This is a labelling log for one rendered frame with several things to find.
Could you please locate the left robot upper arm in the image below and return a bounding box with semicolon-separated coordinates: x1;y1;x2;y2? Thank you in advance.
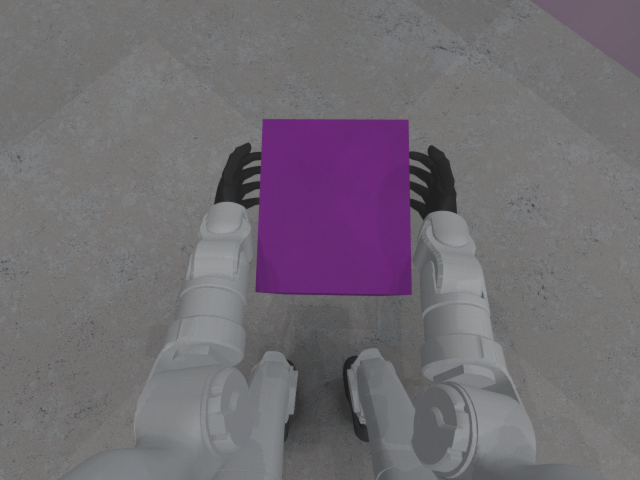
57;363;254;480

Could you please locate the robot right shin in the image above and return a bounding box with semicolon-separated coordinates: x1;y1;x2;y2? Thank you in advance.
353;348;396;424

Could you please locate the right robot forearm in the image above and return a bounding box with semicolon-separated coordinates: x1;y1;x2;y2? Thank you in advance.
413;211;527;413

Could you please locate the robot right thigh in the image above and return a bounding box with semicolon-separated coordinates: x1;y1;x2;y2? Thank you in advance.
347;358;438;480

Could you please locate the right robot upper arm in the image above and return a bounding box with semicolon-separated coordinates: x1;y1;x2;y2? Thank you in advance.
411;381;609;480

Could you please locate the left robot hand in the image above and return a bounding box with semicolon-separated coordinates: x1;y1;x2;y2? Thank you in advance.
214;143;261;209

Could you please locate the right robot hand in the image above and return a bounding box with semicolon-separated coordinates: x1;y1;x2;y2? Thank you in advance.
409;145;457;221

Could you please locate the left robot forearm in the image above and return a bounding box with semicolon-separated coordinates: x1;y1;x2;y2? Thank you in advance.
134;202;253;439

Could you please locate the carton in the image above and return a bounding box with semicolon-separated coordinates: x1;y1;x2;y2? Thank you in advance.
255;119;412;296

